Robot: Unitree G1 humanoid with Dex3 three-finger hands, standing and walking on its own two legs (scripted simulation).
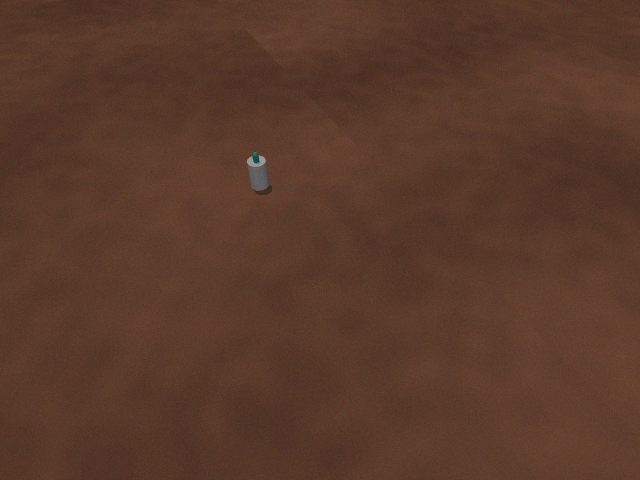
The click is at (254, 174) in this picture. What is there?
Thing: necked bottle
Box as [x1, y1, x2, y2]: [247, 152, 268, 190]
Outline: 253,152 252,155 247,159 250,182 252,188 256,190 261,190 268,185 265,159 262,156 258,155 256,152
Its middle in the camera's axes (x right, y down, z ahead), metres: -0.30 -0.33 +1.82
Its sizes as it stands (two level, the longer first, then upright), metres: 0.087 0.087 0.193
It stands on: the floor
